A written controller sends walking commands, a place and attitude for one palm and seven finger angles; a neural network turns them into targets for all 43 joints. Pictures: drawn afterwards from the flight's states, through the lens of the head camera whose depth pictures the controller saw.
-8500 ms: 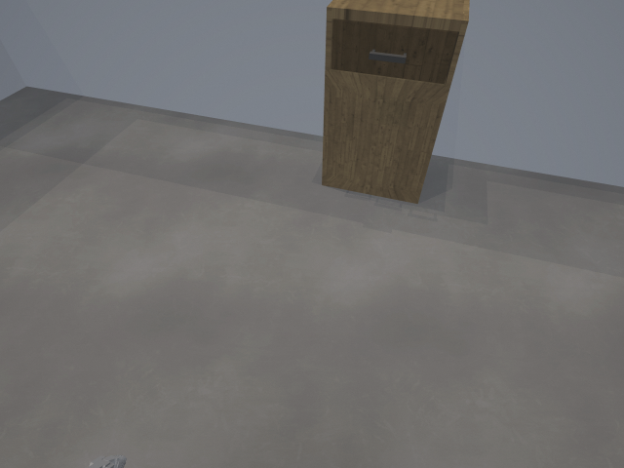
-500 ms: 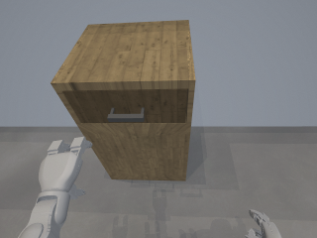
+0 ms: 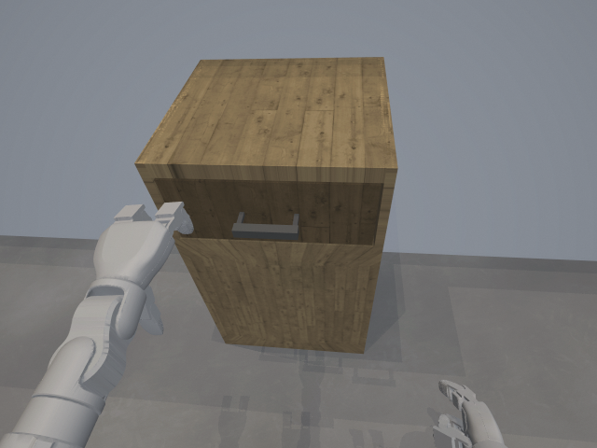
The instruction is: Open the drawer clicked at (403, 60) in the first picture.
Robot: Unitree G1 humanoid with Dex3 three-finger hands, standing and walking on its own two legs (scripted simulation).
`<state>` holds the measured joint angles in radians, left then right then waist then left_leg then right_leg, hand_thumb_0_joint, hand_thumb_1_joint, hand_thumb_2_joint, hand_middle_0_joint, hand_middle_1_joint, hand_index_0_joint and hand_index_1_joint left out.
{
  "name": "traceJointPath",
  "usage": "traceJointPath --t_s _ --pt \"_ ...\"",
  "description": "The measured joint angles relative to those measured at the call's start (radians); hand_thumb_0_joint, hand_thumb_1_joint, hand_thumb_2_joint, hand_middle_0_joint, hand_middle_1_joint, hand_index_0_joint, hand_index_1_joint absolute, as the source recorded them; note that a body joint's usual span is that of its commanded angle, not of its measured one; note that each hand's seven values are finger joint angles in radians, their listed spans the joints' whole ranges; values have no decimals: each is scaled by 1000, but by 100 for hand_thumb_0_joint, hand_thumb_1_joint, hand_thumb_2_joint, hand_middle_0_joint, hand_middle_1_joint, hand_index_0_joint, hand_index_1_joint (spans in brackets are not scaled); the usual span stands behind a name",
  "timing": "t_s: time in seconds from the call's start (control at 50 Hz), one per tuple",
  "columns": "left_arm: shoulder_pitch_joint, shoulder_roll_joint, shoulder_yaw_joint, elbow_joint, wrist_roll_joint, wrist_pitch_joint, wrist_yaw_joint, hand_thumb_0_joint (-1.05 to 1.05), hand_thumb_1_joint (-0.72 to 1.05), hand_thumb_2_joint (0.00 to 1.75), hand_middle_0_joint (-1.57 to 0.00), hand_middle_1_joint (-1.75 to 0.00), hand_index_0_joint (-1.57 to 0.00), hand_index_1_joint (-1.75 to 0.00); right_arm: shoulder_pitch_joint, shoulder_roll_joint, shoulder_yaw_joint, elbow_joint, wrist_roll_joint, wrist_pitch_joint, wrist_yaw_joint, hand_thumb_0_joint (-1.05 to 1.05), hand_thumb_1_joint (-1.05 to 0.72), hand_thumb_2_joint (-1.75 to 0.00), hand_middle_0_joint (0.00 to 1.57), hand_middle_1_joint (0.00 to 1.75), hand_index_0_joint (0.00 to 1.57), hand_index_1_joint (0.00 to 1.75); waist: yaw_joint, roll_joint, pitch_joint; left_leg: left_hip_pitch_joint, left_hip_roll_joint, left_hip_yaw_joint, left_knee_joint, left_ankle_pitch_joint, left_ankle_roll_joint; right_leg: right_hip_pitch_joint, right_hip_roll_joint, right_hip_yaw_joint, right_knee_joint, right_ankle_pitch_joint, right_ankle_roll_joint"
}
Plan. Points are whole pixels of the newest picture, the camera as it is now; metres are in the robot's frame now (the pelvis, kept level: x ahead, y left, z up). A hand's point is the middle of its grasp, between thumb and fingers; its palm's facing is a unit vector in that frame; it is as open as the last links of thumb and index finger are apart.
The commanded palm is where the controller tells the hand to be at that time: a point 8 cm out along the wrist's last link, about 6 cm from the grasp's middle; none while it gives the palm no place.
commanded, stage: raise the hand with hooked fingers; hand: left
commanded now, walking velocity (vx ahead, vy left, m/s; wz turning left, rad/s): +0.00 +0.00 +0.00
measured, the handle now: (267, 224) +0.54 +0.15 -0.07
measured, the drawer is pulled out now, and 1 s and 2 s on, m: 0.00 0.00 0.00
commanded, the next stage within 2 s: move the hooked fingers above the handle in 0.34 s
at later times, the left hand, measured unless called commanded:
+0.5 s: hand (160, 278) +0.30 +0.23 +0.07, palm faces +0.04 -0.08 -1.00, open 13.8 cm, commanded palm +0.28 +0.24 +0.13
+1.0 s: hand (205, 255) +0.37 +0.20 +0.04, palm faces -0.02 -0.05 -1.00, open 13.8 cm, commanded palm +0.35 +0.20 +0.10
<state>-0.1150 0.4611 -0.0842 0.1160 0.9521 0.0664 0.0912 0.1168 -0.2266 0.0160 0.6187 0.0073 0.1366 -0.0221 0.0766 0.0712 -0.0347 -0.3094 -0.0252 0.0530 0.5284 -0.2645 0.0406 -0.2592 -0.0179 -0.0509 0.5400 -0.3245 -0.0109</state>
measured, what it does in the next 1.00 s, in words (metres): stands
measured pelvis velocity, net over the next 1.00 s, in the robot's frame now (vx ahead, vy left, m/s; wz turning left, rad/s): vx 0.00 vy -0.02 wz -0.01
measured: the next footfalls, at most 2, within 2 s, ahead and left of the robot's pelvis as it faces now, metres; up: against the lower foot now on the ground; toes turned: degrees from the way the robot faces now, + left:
none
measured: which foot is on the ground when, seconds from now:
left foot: down 0.00-1.00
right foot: down 0.00-1.00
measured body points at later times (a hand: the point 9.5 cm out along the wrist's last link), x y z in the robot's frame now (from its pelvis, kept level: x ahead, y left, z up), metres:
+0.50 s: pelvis -0.01 +0.00 +0.00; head +0.01 -0.03 +0.45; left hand +0.29 +0.24 +0.12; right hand +0.17 -0.23 -0.12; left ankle +0.01 +0.09 -0.73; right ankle -0.03 -0.11 -0.73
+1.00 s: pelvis +0.00 -0.02 -0.01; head +0.03 -0.04 +0.44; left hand +0.36 +0.20 +0.09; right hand +0.13 -0.27 -0.14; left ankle +0.01 +0.09 -0.73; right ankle -0.03 -0.11 -0.73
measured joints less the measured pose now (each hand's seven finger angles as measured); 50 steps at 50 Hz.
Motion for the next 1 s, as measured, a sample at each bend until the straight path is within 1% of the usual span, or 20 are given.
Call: traceJointPath --t_s 0.08,0.14,0.22,0.28,0.32,0.38,0.48,0.56,0.62,0.72,0.82,0.9,1.0 --pt "5 3 21 -1 -16 -15 -20 0 -49 30 -32 -120 -32 -120 22 -10 -7 1 2 6 8 1 -91 -90 21 30 21 30 -7 1 4 1 0 5 -15 9 3 -1 0 6 -15 12 3" --pt "29 1 26 -14 -18 -34 -21 0 -49 30 -32 -120 -32 -120 39 -20 -15 2 1 6 12 1 -91 -90 21 30 21 30 -10 1 8 -3 0 9 -18 12 5 -6 0 9 -18 16 5" --pt "53 -1 24 -28 -11 -66 5 0 -49 30 -32 -120 -32 -120 54 -29 -28 11 -1 2 10 1 -91 -90 21 30 21 30 -10 -3 15 -12 0 11 -15 14 5 -17 1 11 -13 18 5" --pt "55 -1 21 -26 -4 -74 37 0 -49 30 -32 -120 -32 -120 58 -32 -35 22 1 -2 7 1 -91 -90 20 30 20 30 -8 -5 17 -19 1 10 -10 15 5 -24 1 10 -8 18 4" --pt "52 -1 22 -22 -3 -69 53 0 -49 30 -32 -120 -33 -120 56 -32 -38 29 2 -5 6 1 -91 -90 20 30 20 30 -8 -5 15 -21 2 10 -9 15 4 -26 1 10 -6 18 3" --pt "44 -2 21 -9 -5 -46 64 0 -49 30 -32 -120 -33 -120 50 -30 -38 33 7 -6 5 1 -91 -90 20 30 20 30 -9 -4 10 -20 2 9 -10 17 3 -26 2 9 -6 19 2" --pt "29 -8 8 11 -10 -12 46 0 -49 30 -32 -120 -32 -120 35 -25 -29 26 12 -8 1 1 -91 -90 20 30 20 30 -13 -1 6 -10 3 8 -18 21 0 -18 4 9 -9 20 -1" --pt "-9 -12 -14 64 -3 -17 30 0 -50 30 -32 -120 -32 -120 25 -20 -19 20 13 -14 -7 1 -91 -90 20 30 20 30 -13 -4 6 -12 5 4 -17 23 -3 -19 6 5 -6 19 -4" --pt "-54 -22 -33 114 9 -34 28 0 -50 30 -32 -120 -32 -120 23 -17 -18 19 11 -22 -10 1 -91 -90 20 30 20 30 -12 -9 4 -25 6 -1 -7 22 -6 -31 7 -1 3 16 -8" --pt "-113 -38 -45 179 30 -65 56 0 -50 30 -32 -120 -32 -120 28 -12 -23 24 10 -26 -12 1 -91 -90 21 30 21 30 -17 -16 -5 -52 11 -3 12 13 -10 -58 10 -2 23 7 -13" --pt "-166 -53 -48 252 46 -49 87 0 -49 30 -32 -120 -32 -120 45 -14 -31 32 12 -20 -9 1 -91 -90 21 30 21 30 -29 -18 -18 -80 15 1 30 3 -14 -89 14 2 44 -4 -17" --pt "-198 -58 -46 310 49 -33 96 0 -49 30 -32 -120 -32 -120 66 -19 -35 39 15 -12 -11 1 -91 -90 21 30 21 30 -41 -19 -26 -96 18 4 40 -5 -16 -107 16 5 56 -12 -19" --pt "-222 -57 -38 357 53 -42 102 0 -49 30 -32 -120 -32 -120 95 -25 -50 46 14 -8 -12 1 -91 -90 21 30 21 30 -56 -22 -36 -117 23 6 54 -17 -19 -129 21 8 69 -22 -22"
